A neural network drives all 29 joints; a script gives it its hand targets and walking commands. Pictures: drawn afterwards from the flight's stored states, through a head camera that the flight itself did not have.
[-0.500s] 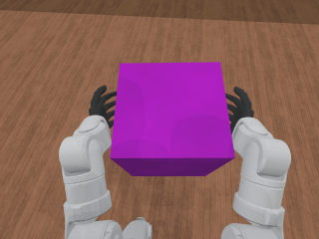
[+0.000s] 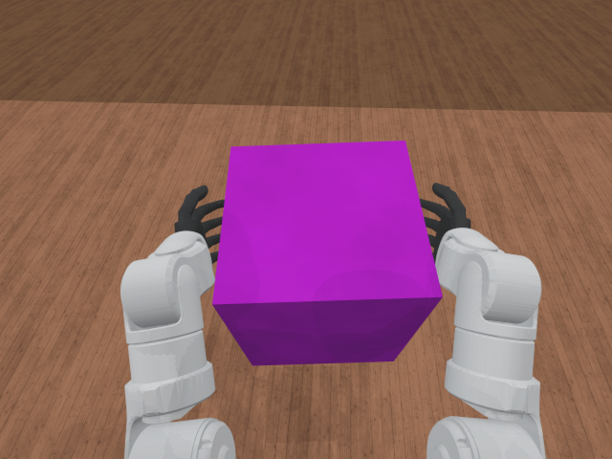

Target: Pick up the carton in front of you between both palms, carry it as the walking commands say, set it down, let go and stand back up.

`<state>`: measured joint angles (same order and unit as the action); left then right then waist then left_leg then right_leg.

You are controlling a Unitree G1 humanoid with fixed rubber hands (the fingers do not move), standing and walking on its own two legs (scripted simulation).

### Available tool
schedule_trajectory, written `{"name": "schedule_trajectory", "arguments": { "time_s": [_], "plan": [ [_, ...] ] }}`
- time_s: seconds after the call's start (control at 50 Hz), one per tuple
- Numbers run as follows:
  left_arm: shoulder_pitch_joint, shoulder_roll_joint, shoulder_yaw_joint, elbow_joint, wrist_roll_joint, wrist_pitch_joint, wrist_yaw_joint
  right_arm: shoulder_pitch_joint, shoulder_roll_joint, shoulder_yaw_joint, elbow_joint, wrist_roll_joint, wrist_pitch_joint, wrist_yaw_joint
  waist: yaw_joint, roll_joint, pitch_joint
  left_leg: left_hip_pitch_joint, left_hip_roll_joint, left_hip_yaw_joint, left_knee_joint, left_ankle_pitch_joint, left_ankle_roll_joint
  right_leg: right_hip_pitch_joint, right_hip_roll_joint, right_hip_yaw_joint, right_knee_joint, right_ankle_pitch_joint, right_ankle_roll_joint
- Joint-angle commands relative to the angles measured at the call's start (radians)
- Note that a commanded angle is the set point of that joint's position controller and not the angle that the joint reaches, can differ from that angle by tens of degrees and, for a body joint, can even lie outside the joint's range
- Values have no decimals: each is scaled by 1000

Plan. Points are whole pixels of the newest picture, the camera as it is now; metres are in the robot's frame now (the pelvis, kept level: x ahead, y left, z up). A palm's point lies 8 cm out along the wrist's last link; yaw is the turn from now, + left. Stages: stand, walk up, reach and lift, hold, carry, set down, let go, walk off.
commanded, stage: carry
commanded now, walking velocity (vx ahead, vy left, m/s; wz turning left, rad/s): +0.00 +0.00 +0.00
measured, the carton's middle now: (320, 265) +0.36 +0.00 +0.08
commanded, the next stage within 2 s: none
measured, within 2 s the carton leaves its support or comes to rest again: neither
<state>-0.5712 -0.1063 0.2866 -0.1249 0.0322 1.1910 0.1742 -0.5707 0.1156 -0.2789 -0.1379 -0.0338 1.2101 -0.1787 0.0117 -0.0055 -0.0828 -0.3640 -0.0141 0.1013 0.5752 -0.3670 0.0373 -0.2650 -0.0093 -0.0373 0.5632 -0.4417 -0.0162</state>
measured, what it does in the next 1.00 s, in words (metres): stands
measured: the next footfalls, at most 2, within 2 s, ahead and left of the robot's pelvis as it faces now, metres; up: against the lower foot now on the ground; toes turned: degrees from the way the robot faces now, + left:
none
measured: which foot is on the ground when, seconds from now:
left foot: down 0.00-1.00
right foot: down 0.00-1.00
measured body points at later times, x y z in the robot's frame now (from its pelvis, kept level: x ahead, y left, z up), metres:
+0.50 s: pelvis +0.00 +0.00 +0.00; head -0.02 +0.00 +0.45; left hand +0.34 +0.15 +0.11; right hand +0.33 -0.16 +0.11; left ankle +0.00 +0.09 -0.73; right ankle -0.06 -0.11 -0.73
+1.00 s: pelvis -0.03 +0.00 +0.01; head -0.05 +0.00 +0.45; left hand +0.30 +0.15 +0.12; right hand +0.30 -0.16 +0.12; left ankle +0.00 +0.09 -0.73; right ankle -0.06 -0.11 -0.73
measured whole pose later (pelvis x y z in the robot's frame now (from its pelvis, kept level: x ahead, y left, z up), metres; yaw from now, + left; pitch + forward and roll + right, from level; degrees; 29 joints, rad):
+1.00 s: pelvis -0.03 +0.00 +0.01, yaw +0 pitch +1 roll +0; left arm -0.45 -0.12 0.26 0.01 0.07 1.08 0.15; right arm -0.44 0.13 -0.25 -0.02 -0.07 1.10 -0.15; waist 0.00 -0.01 -0.10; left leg -0.31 -0.01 0.10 0.52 -0.31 0.03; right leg -0.21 0.00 -0.04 0.50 -0.39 -0.02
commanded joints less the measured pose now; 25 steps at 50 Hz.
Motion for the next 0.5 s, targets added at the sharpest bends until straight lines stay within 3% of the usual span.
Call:
{"name": "schedule_trajectory", "arguments": {
  "time_s": [0.0,0.08,0.16,0.26,0.48],
  "plan": [
    [-516,-748,-606,36,-197,4,-62,-490,713,561,51,139,-12,41,-7,-3,-394,268,138,-109,29,657,34,104,-109,66,5,619,-19],
    [-522,-828,-615,99,-183,-39,-79,-485,791,564,115,122,-52,61,-6,-6,-361,245,127,-105,22,579,25,127,-116,73,-16,645,-18],
    [-528,-872,-638,89,-179,-86,-85,-509,839,604,100,137,-101,73,-6,-11,-353,244,122,-104,4,515,20,146,-117,75,-30,621,-21],
    [-493,-833,-648,45,-169,-114,-72,-498,819,644,46,158,-133,64,-6,-7,-364,255,127,-110,-12,500,23,161,-111,71,-40,568,-23],
    [-414,-770,-616,72,-139,-105,-54,-424,756,614,65,137,-124,46,-8,-5,-302,235,134,-112,-51,427,20,128,-111,75,-77,480,-25]
  ]
}}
